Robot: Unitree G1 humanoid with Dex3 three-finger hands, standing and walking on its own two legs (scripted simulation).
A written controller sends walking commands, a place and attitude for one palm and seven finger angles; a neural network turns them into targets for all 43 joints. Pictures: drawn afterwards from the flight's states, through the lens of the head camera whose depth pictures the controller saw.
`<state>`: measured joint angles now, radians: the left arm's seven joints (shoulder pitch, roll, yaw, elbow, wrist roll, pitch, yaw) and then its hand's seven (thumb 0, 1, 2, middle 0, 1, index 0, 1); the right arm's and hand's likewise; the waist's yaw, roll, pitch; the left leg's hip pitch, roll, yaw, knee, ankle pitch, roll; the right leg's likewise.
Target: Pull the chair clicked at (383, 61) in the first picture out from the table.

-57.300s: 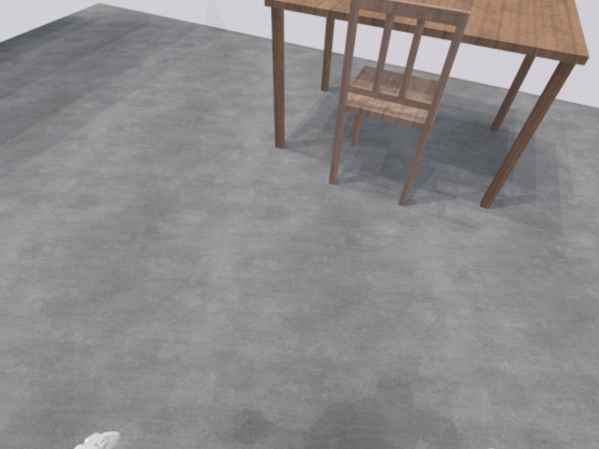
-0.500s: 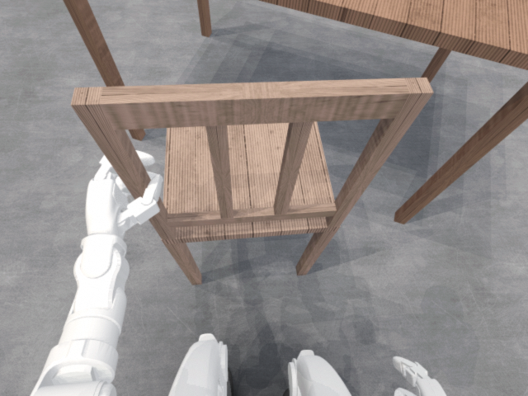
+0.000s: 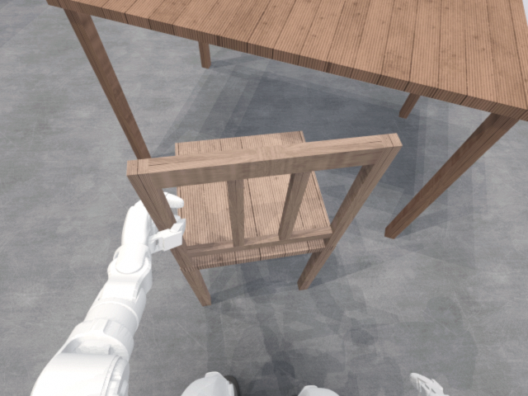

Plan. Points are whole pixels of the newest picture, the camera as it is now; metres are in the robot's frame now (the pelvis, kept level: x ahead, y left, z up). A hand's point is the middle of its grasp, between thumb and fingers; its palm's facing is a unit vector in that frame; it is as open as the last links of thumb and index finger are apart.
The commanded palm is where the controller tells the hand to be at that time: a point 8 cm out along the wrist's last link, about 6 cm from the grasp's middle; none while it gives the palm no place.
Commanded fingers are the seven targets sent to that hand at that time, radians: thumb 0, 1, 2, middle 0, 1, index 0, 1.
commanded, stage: step backward, pulling the chair out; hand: left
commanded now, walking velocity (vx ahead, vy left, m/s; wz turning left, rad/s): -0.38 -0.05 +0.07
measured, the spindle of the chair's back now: (236, 215) +0.42 +0.05 -0.08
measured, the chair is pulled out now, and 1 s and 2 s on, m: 0.27 0.37 0.48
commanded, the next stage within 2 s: stop walking, hand still on the chair in 1.96 s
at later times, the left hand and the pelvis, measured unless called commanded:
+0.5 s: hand (191, 283) +0.29 +0.12 -0.06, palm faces +0.09 -0.98 -0.16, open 5.8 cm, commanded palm +0.27 +0.17 -0.05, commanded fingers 0.00 0.90 0.90 -0.50 -1.45 -0.50 -1.45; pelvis -0.07 -0.02 +0.01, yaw +0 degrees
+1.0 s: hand (192, 318) +0.23 +0.11 -0.06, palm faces +0.02 -0.98 -0.21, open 5.8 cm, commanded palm +0.20 +0.15 -0.06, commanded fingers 0.00 0.90 0.90 -0.50 -1.45 -0.50 -1.45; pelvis -0.14 -0.03 +0.00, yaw -4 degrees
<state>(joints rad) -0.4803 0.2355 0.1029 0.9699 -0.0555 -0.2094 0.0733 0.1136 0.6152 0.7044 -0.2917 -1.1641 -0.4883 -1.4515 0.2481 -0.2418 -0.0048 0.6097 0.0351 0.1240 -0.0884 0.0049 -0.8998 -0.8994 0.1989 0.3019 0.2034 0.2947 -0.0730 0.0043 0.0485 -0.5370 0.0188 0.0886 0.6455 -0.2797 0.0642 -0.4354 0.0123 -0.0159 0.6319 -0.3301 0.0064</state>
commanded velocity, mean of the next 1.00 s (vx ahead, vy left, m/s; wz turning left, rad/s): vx -0.38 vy -0.03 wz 0.12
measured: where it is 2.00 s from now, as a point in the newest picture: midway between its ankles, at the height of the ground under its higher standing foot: outside the picture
